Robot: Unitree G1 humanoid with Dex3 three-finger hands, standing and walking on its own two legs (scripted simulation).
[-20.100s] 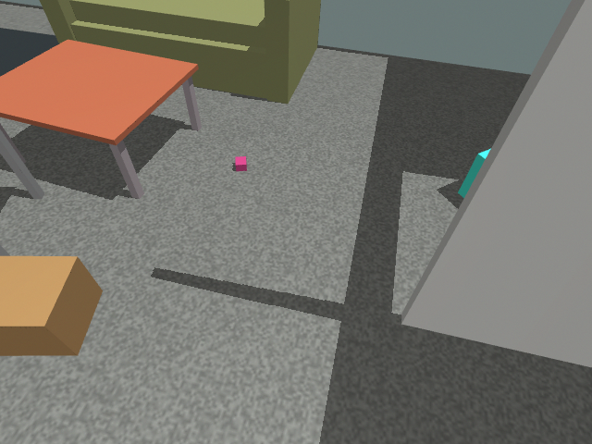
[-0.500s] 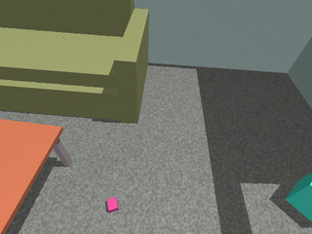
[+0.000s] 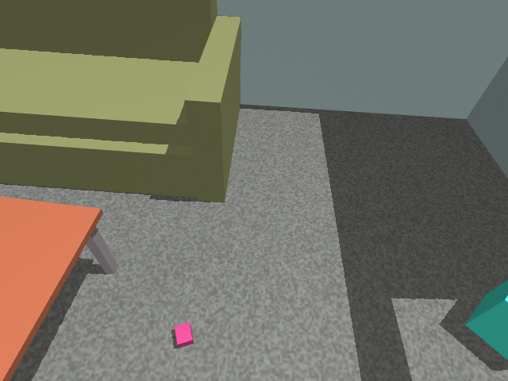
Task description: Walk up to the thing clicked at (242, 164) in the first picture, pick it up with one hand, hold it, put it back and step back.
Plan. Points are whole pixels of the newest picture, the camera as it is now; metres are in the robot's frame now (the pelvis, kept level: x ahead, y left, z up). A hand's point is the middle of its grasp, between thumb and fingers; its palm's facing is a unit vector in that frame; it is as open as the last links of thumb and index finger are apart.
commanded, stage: walk up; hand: left
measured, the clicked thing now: (184, 334) +0.42 +0.24 -0.76
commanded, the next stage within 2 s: stand in 0.08 s
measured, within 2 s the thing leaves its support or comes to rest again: neither
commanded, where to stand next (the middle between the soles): +0.06 -0.01 m, yaw +2 degrees
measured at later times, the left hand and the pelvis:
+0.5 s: hand out of the picture +0.07 +0.25 -0.16, palm faces -0.01 -0.94 -0.34, open 7.4 cm; pelvis +0.00 +0.00 +0.00, yaw +1 degrees
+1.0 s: hand out of the picture +0.07 +0.25 -0.16, palm faces -0.01 -0.94 -0.34, open 7.4 cm; pelvis +0.00 +0.00 +0.00, yaw +1 degrees
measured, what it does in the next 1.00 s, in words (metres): stands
